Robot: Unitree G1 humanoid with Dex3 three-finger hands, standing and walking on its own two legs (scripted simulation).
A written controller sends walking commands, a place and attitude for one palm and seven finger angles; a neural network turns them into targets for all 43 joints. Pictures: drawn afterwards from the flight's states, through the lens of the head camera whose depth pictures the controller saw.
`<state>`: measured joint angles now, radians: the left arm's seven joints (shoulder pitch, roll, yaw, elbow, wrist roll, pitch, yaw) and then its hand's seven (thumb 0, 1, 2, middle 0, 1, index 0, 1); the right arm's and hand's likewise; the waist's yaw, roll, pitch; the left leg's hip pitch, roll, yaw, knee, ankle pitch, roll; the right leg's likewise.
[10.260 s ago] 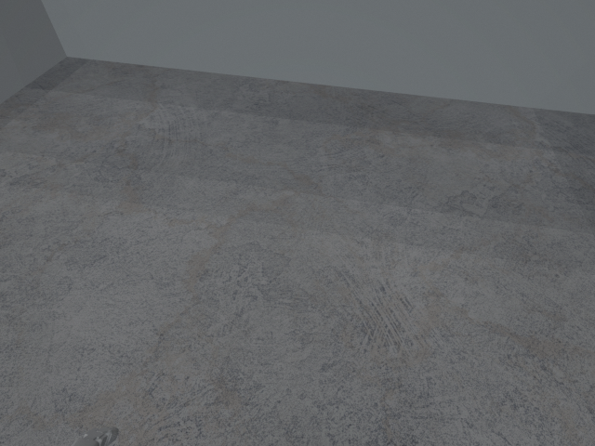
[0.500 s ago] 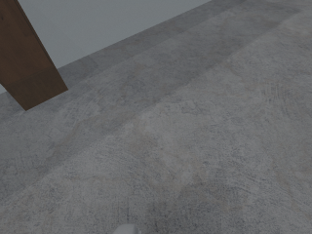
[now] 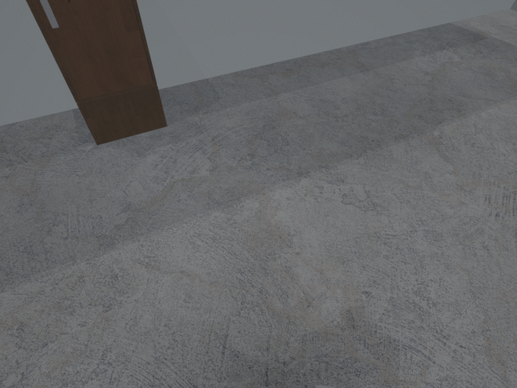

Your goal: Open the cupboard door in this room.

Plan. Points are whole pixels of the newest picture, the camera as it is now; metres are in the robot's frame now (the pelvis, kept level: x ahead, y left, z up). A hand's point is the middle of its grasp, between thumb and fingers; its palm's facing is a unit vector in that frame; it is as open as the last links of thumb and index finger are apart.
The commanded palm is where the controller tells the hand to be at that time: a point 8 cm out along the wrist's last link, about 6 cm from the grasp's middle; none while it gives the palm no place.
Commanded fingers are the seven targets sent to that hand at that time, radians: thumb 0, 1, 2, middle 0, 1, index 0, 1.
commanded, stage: stand and wait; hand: left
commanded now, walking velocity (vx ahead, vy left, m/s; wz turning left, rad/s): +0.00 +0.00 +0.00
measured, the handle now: (47, 7) +1.38 +0.91 -0.04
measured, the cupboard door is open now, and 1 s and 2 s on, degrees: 0 0 0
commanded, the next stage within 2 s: turn or walk to find it in 0.16 s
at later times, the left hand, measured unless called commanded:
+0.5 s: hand out of the picture -0.03 +0.15 -0.16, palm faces +0.23 -0.94 -0.26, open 7.3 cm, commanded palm none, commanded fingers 0.00 0.90 0.90 -0.20 -0.30 -0.20 -0.30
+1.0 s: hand out of the picture -0.04 +0.22 -0.16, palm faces +0.38 -0.90 -0.23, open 7.4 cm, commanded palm none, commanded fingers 0.00 0.90 0.90 -0.20 -0.30 -0.20 -0.30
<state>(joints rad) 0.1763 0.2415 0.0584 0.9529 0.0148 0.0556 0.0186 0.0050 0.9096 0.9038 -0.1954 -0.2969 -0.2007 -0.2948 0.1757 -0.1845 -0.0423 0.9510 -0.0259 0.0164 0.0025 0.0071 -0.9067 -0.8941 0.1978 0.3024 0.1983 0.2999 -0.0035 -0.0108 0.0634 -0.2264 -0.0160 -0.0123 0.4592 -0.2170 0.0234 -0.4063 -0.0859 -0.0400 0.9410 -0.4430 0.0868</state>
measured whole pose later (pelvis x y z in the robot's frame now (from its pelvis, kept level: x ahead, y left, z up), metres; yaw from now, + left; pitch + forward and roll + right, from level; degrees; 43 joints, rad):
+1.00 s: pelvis -0.03 +0.00 +0.00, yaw +23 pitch +0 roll +0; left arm 0.21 0.23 0.06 0.98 0.03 0.03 -0.02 0.01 0.91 0.90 -0.20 -0.30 -0.20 -0.29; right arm 0.31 -0.17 -0.04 1.00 -0.03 -0.03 0.00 0.01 -0.91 -0.89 0.20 0.30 0.20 0.30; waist -0.02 -0.01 0.00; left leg -0.10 -0.04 -0.03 0.36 -0.26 0.04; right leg -0.45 -0.10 -0.06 0.90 -0.34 0.09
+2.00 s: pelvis +0.25 +0.13 +0.00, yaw +30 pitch -1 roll +1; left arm 0.17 0.20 0.06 1.01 0.04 0.00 -0.01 0.01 0.93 0.90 -0.19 -0.30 -0.20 -0.29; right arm 0.35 -0.17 -0.07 1.10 -0.03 -0.05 0.00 0.00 -0.92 -0.89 0.19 0.30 0.20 0.30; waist -0.04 0.01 0.01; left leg -0.10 -0.01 0.13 0.37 -0.26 0.04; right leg -0.43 -0.14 -0.09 0.71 -0.27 0.04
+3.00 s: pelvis +0.41 +0.21 +0.00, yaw +31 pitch -2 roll +1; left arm 0.28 0.16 0.00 1.13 0.01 -0.01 0.04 0.00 0.91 0.90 -0.20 -0.30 -0.20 -0.30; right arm 0.28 -0.16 -0.02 1.17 -0.01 -0.01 -0.02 0.00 -0.93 -0.89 0.19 0.30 0.19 0.30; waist -0.01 -0.01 0.03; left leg -0.18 0.05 0.14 0.41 -0.18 0.00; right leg -0.03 -0.07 -0.13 0.39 -0.32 0.02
